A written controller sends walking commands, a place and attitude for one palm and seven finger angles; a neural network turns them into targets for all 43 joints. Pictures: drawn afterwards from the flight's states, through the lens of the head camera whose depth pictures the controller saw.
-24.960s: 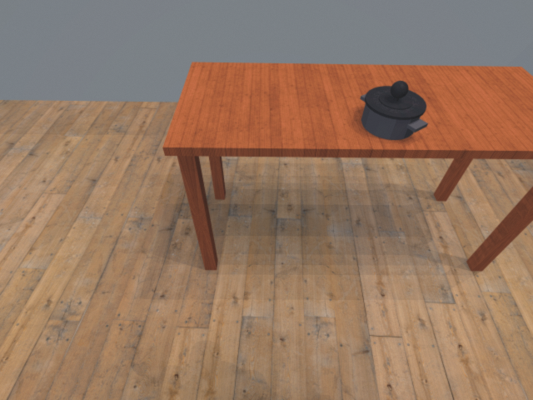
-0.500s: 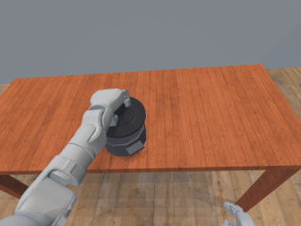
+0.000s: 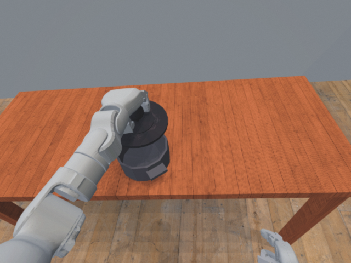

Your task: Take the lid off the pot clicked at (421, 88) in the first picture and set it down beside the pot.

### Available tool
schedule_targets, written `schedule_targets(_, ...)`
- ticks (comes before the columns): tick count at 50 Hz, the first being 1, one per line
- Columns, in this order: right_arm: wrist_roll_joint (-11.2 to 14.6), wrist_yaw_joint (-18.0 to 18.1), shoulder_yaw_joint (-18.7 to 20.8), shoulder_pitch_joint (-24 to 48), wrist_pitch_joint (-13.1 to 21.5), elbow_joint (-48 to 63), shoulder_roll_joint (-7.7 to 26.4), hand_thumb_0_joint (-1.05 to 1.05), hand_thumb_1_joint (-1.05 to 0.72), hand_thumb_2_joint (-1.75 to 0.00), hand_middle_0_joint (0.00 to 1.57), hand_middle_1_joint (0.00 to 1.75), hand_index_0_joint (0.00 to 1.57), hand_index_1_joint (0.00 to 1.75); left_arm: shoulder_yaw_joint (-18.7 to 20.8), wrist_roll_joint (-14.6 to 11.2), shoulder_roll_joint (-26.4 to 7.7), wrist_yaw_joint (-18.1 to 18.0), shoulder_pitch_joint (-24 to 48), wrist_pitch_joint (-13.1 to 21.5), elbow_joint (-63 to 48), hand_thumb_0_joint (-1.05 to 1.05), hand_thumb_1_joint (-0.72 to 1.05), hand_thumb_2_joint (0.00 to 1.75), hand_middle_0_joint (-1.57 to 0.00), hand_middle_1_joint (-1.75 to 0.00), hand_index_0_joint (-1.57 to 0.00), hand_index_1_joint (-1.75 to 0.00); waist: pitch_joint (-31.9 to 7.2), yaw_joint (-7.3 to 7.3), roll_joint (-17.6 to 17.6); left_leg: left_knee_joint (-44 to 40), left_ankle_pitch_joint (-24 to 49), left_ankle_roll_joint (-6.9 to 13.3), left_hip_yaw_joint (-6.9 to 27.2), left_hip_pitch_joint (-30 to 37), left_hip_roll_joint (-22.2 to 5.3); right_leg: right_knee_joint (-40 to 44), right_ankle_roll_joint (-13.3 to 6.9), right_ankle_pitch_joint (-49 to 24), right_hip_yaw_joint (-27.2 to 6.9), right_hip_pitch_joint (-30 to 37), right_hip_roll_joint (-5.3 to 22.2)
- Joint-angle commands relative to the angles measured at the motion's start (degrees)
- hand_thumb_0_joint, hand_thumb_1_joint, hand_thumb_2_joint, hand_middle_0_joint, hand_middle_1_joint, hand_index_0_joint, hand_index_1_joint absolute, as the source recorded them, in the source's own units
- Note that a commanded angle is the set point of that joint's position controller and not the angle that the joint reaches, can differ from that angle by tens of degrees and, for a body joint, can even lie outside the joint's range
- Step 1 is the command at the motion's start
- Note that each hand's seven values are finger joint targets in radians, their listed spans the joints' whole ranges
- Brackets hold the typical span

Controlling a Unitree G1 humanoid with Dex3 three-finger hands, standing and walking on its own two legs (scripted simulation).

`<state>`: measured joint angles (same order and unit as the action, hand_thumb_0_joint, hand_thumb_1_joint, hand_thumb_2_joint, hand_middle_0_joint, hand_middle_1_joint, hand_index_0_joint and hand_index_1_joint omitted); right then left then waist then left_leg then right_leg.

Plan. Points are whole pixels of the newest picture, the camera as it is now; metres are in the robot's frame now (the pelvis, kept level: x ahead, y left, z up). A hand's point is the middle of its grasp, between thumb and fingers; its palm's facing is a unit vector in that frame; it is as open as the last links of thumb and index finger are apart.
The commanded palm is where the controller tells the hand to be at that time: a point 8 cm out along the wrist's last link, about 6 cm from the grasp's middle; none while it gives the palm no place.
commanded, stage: lift the lid straight up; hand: left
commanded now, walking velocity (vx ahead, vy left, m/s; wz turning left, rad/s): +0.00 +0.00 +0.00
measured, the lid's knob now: (134, 111) +0.45 +0.12 +0.11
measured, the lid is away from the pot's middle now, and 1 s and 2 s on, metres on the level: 0.02 0.03 0.10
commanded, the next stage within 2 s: move the lid sideways beside the pot in 1.08 s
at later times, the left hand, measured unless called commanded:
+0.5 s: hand (120, 108) +0.42 +0.14 +0.16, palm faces -0.19 -0.04 -0.98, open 7.6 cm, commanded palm +0.40 +0.14 +0.24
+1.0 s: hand (121, 95) +0.42 +0.13 +0.20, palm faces -0.11 -0.05 -0.99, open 7.6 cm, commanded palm +0.39 +0.13 +0.26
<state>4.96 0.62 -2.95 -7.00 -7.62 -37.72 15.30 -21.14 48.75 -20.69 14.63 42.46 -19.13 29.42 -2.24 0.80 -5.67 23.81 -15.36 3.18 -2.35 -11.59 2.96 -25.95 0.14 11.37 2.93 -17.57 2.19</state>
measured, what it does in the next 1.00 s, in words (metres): stands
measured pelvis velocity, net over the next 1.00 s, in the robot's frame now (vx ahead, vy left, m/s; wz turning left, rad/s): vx -0.01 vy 0.01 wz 0.01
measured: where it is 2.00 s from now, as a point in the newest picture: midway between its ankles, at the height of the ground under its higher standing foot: outside the picture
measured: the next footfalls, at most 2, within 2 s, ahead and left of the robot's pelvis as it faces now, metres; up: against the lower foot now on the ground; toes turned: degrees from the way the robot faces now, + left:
none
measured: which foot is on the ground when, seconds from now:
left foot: down 0.00-1.00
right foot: down 0.00-1.00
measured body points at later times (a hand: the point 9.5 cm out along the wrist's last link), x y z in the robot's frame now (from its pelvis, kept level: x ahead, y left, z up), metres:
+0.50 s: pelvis +0.00 +0.00 +0.00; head +0.01 -0.04 +0.45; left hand +0.42 +0.14 +0.21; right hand +0.18 -0.23 -0.12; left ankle -0.03 +0.08 -0.74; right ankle +0.02 -0.12 -0.74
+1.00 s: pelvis -0.01 +0.01 +0.00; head +0.00 -0.04 +0.45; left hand +0.42 +0.13 +0.25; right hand +0.18 -0.21 -0.12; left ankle -0.03 +0.08 -0.74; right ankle +0.02 -0.12 -0.74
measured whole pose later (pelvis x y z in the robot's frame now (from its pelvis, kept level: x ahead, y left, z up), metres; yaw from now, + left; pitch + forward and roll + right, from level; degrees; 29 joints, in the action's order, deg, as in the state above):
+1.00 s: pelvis -0.01 +0.01 +0.00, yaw +0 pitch +2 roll +0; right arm 5.1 -0.4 -3.8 -5.9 -6.9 -37.1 15.7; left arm -20.7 48.6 -23.2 21.0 49.3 -22.6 22.4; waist -2.5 -0.2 -6.2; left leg 23.3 -14.6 3.7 -2.2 -10.8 3.8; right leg -25.6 0.7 10.9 3.0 -16.7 3.0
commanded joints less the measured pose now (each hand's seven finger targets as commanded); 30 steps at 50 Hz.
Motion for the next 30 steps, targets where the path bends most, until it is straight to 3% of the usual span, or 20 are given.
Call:
schedule_targets(1, -0.2, -0.2, 2.0, 7.2, 2.9, 8.8, 5.3, 0.0, -0.9, -0.9, 0.2, 0.3, 0.2, 0.3, 6.5, 2.3, -10.3, -2.3, 30.4, -0.4, -13.0, 0.0, 0.66, 1.04, -1.21, -1.12, -0.78, -0.97, -21.8, 0.06, 6.5, -1.9, 19.9, -0.3, 3.7, 2.8, -2.1, -0.3, -2.6, -18.7, -1.6, 14.0, -0.5)
schedule_targets(4, -0.3, -0.1, 1.9, 7.3, 3.1, 9.3, 5.7, 0.0, -0.9, -0.9, 0.2, 0.3, 0.2, 0.3, 11.0, 2.0, -15.2, -2.1, 28.0, -0.5, -13.5, 0.0, 0.66, 1.04, -1.21, -1.12, -0.78, -0.97, -23.0, -0.89, 7.7, -2.0, 19.9, -0.1, 3.5, 1.8, -1.9, -0.5, -2.5, -19.6, -2.0, 16.9, -0.5)
schedule_targets(7, -0.3, 0.2, 2.0, 7.5, 3.2, 9.0, 6.0, 0.0, -0.9, -0.9, 0.2, 0.3, 0.2, 0.3, 10.9, 1.8, -15.4, -1.6, 30.2, -0.8, -14.4, 0.0, 0.66, 1.04, -1.21, -1.12, -0.78, -0.97, -21.4, -0.18, 8.4, -2.2, 18.7, 0.1, 3.5, 1.3, -2.0, 0.1, -2.5, -19.0, -2.0, 16.0, -0.3)
schedule_targets(10, -0.1, 0.1, 2.0, 7.4, 3.6, 8.9, 5.6, 0.0, -0.9, -0.9, 0.2, 0.3, 0.2, 0.3, 8.5, 2.1, -13.3, -0.9, 32.0, -1.3, -14.9, 0.0, 0.66, 1.04, -1.21, -1.12, -0.78, -0.97, -21.1, -0.06, 7.3, -2.2, 19.0, 0.0, 3.6, 2.6, -2.1, 0.0, -2.5, -18.3, -1.7, 14.5, -0.4)
schedule_targets(12, -0.1, 0.3, 2.1, 7.5, 3.6, 8.8, 6.1, 0.0, -0.9, -0.9, 0.2, 0.3, 0.2, 0.3, 10.3, 1.3, -14.9, -0.5, 31.4, -1.5, -13.9, 0.0, 0.66, 1.04, -1.21, -1.12, -0.78, -0.97, -20.8, 0.12, 8.2, -2.1, 18.1, 0.1, 3.5, 2.1, -2.0, 0.3, -2.4, -17.7, -1.8, 14.5, -0.4)
schedule_targets(13, 0.0, 0.3, 1.7, 7.2, 3.6, 8.5, 5.9, 0.0, -0.9, -0.9, 0.2, 0.3, 0.2, 0.3, 9.2, 1.7, -14.4, -0.1, 32.4, -1.7, -13.1, 0.0, 0.66, 1.04, -1.21, -1.12, -0.78, -0.97, -20.4, 0.17, 8.1, -2.6, 17.8, 0.0, 3.5, 1.8, -1.9, 0.1, -2.3, -17.2, -1.6, 14.4, -0.5)
schedule_targets(18, -0.2, 0.2, 1.8, 7.5, 4.3, 9.3, 5.6, 0.0, -0.9, -0.9, 0.2, 0.3, 0.2, 0.3, 9.6, 2.0, -15.7, 0.9, 34.0, -1.1, -17.2, 0.0, 0.66, 1.04, -1.21, -1.12, -0.78, -0.97, -23.7, -0.26, 5.8, -2.3, 20.8, 0.0, 4.0, 4.0, -2.0, -0.3, -2.6, -18.8, -1.9, 15.8, -0.4)
schedule_targets(21, -0.2, -0.1, 1.8, 7.8, 4.4, 9.2, 5.6, 0.0, -0.9, -0.9, 0.2, 0.3, 0.2, 0.3, 8.2, 2.1, -14.0, 1.6, 34.9, -1.5, -17.4, 0.0, 0.66, 1.04, -1.21, -1.12, -0.78, -0.97, -22.4, -0.03, 5.8, -2.0, 21.6, -0.3, 4.2, 4.3, -2.1, -0.2, -2.7, -19.6, -1.5, 14.6, -0.3)
schedule_targets(22, -0.1, -0.2, 2.0, 7.6, 4.2, 9.1, 6.1, 0.0, -0.9, -0.9, 0.2, 0.3, 0.2, 0.3, 9.9, 1.6, -15.5, 1.6, 33.7, -1.6, -16.8, 0.0, 0.66, 1.04, -1.21, -1.12, -0.78, -0.97, -22.0, 0.1, 7.2, -1.9, 21.5, -0.3, 4.4, 4.0, -2.2, -0.1, -2.7, -19.0, -1.2, 14.4, -0.5)
schedule_targets(23, 0.0, -0.3, 1.7, 8.0, 4.3, 9.4, 5.6, 0.0, -0.9, -0.9, 0.2, 0.3, 0.2, 0.3, 7.7, 1.7, -13.4, 1.9, 34.8, -1.9, -17.0, 0.0, 0.66, 1.04, -1.21, -1.12, -0.78, -0.97, -21.7, 0.04, 6.6, -2.5, 20.7, -0.3, 4.1, 3.8, -2.1, 0.0, -2.5, -18.2, -1.2, 14.4, -0.5)
schedule_targets(25, 0.1, -0.2, 1.7, 7.9, 4.1, 8.8, 5.7, 0.0, -0.9, -0.9, 0.2, 0.3, 0.2, 0.3, 7.0, 1.7, -12.3, 2.3, 35.1, -2.6, -15.1, 0.0, 0.66, 1.04, -1.21, -1.12, -0.78, -0.97, -19.6, 0.33, 7.4, -2.4, 19.3, -0.4, 4.2, 3.4, -2.1, 0.2, -2.6, -17.0, -0.8, 12.4, -0.6)
schedule_targets(27, -0.1, -0.4, 1.8, 8.4, 4.0, 9.1, 6.3, 0.0, -0.9, -0.9, 0.2, 0.3, 0.2, 0.3, 8.8, 1.2, -14.6, 2.1, 36.8, -2.4, -17.3, 0.0, 0.66, 1.04, -1.21, -1.12, -0.78, -0.97, -20.4, 0.19, 5.5, -2.5, 19.2, -0.6, 4.6, 4.0, -2.1, 0.1, -3.0, -15.8, -0.6, 12.2, -0.6)
schedule_targets(28, -0.1, -0.4, 1.5, 8.2, 4.3, 9.4, 5.5, 0.0, -0.9, -0.9, 0.2, 0.3, 0.2, 0.3, 8.0, 1.9, -13.9, 2.2, 37.6, -2.5, -17.4, 0.0, 0.66, 1.04, -1.21, -1.12, -0.78, -0.97, -21.9, -0.17, 5.7, -2.8, 19.9, -0.5, 4.6, 4.6, -2.1, -0.2, -2.8, -15.6, -0.7, 13.0, -0.7)
schedule_targets(29, -0.2, -0.3, 1.6, 8.2, 4.3, 9.0, 5.7, 0.0, -0.9, -0.9, 0.2, 0.3, 0.2, 0.3, 7.5, 2.2, -13.2, 2.3, 37.8, -2.7, -15.8, 0.0, 0.66, 1.04, -1.21, -1.12, -0.78, -0.97, -20.9, 0.06, 6.0, -2.4, 20.0, -0.5, 4.5, 4.4, -2.1, 0.0, -2.9, -16.2, -0.7, 12.4, -0.6)
schedule_targets(30, -0.1, -0.3, 1.5, 7.7, 4.2, 8.8, 5.7, 0.0, -0.9, -0.9, 0.2, 0.3, 0.2, 0.3, 8.6, 2.2, -14.3, 2.4, 36.7, -2.9, -14.9, 0.0, 0.66, 1.04, -1.21, -1.12, -0.78, -0.97, -21.3, -0.25, 7.4, -2.7, 19.9, -0.6, 4.6, 3.9, -2.2, -0.1, -2.8, -16.3, -0.6, 13.2, -0.6)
